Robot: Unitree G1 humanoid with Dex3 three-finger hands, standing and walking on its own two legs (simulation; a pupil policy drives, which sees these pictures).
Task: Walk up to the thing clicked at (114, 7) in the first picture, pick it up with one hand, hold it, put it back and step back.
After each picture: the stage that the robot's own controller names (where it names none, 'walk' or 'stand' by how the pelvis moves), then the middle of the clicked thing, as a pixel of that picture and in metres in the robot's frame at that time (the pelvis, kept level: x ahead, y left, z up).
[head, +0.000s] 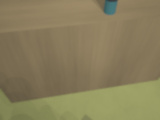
stand; out of the picture +0.87 -0.16 +0.09
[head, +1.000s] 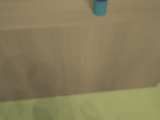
rise first; out of the picture +0.79 -0.07 +0.12
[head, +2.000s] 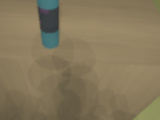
rise first; (49, 17) +0.53 +0.15 +0.13
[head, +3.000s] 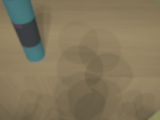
stand; (27, 30) +0.46 +0.20 +0.14
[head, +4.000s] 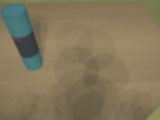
stand; (25, 42) +0.46 +0.20 +0.10
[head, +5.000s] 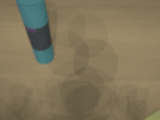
stand; (39, 33) +0.45 +0.15 +0.11
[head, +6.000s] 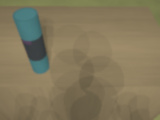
stand; (34, 45) +0.45 +0.18 +0.09
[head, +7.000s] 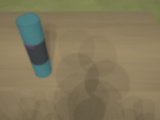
stand; (37, 49) +0.44 +0.18 +0.09
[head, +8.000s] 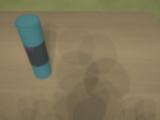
stand; (36, 51) +0.43 +0.18 +0.09
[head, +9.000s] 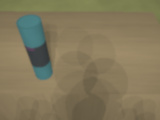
rise first; (37, 51) +0.43 +0.17 +0.09
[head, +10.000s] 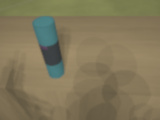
rise first; (51, 50) +0.44 +0.16 +0.10
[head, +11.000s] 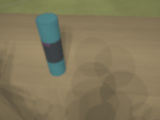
go down; (53, 48) +0.45 +0.15 +0.10
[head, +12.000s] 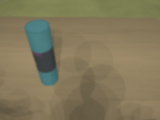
go down; (44, 57) +0.42 +0.14 +0.10
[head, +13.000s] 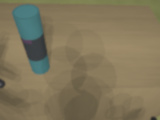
close in; (34, 44) +0.45 +0.15 +0.11
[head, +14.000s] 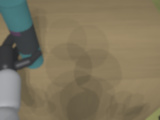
close; (25, 37) +0.45 +0.17 +0.13
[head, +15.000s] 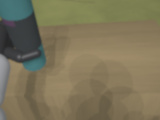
lift; (23, 30) +0.33 +0.15 +0.30
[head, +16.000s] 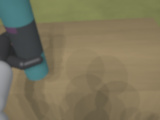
hold; (25, 38) +0.33 +0.15 +0.26
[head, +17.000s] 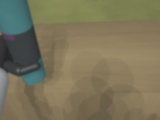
hold; (23, 43) +0.31 +0.16 +0.26
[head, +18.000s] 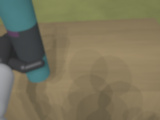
crouch; (27, 41) +0.32 +0.14 +0.26
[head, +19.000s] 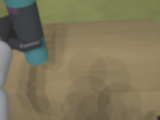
crouch; (26, 21) +0.37 +0.15 +0.29
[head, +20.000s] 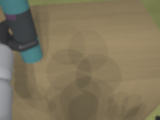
lower; (22, 25) +0.46 +0.16 +0.19
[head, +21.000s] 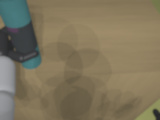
lower; (22, 34) +0.44 +0.16 +0.14
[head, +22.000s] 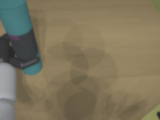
lower; (23, 41) +0.43 +0.16 +0.14
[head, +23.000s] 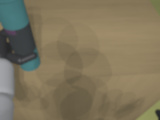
lower; (21, 37) +0.44 +0.17 +0.14
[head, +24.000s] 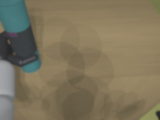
rest; (22, 39) +0.43 +0.17 +0.14
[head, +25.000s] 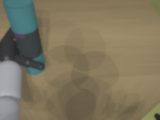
withdraw; (28, 41) +0.43 +0.15 +0.13
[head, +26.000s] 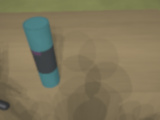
sink last; (44, 57) +0.39 +0.14 +0.12
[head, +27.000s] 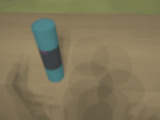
stand; (50, 54) +0.41 +0.15 +0.10
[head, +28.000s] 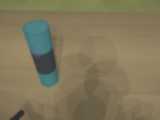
stand; (44, 58) +0.39 +0.15 +0.10
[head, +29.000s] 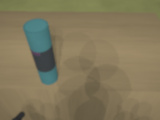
stand; (43, 56) +0.41 +0.15 +0.10
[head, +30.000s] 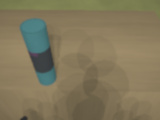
stand; (41, 56) +0.40 +0.16 +0.10
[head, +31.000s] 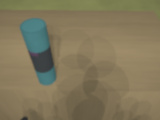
stand; (41, 56) +0.40 +0.16 +0.10
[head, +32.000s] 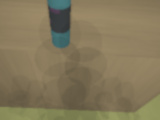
walk; (59, 16) +0.51 +0.08 +0.12
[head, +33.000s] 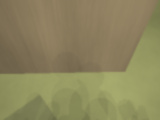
walk; out of the picture +0.87 +0.19 +0.13
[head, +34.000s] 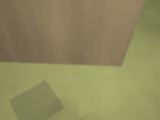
walk; out of the picture +1.14 +0.12 +0.11
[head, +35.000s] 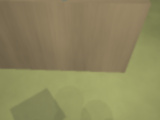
stand; out of the picture +1.06 +0.13 +0.09
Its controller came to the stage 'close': yes
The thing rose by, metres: 0.21
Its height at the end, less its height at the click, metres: +0.00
